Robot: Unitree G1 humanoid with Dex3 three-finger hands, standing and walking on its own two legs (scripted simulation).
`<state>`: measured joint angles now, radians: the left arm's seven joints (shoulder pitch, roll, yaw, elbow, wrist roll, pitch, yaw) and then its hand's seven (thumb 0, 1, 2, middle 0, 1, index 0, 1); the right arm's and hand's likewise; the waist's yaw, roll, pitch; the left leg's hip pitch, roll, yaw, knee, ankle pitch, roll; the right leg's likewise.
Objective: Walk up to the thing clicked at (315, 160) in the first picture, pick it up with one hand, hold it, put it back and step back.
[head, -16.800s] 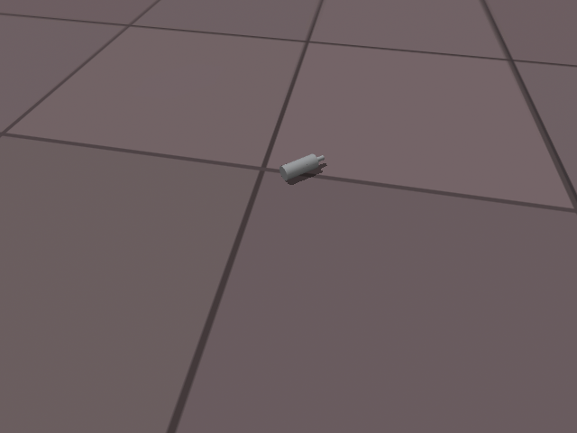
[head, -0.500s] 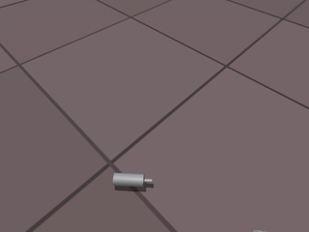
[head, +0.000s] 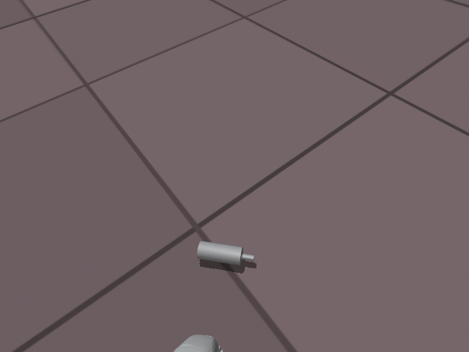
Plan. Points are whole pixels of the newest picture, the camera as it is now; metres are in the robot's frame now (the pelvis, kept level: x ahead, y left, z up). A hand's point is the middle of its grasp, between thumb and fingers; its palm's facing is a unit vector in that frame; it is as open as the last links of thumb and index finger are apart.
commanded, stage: walk up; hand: left
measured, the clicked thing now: (226, 253) +0.55 +0.13 -0.73
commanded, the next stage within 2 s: stand in 1.10 s
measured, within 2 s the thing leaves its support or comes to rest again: neither
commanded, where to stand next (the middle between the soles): +0.14 +0.00 m, yaw -7 degrees
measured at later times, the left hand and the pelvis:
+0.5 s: hand out of the picture +0.09 +0.29 -0.16, palm faces -0.04 -0.92 -0.38, open 7.4 cm; pelvis +0.02 +0.03 -0.02, yaw -3 degrees
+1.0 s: hand (104, 342) +0.14 +0.28 -0.14, palm faces -0.11 -0.93 -0.34, open 7.4 cm; pelvis +0.02 +0.04 +0.00, yaw -5 degrees
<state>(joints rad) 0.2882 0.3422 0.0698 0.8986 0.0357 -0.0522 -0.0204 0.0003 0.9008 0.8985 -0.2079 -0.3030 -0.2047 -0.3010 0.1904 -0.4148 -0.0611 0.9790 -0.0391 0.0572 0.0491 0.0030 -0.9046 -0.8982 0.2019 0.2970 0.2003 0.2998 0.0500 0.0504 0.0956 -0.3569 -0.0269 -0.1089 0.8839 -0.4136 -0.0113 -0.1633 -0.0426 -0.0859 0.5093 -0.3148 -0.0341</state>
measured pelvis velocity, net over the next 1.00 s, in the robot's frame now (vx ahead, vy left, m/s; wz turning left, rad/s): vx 0.02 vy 0.04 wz -0.09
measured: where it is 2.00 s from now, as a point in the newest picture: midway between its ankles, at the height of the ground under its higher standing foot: outside the picture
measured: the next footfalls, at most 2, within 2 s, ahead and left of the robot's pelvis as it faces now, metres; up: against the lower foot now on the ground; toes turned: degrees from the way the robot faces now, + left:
left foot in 0.14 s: +0.05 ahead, +0.15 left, +0.00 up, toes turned -3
right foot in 0.42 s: +0.07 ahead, -0.10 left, +0.00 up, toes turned -2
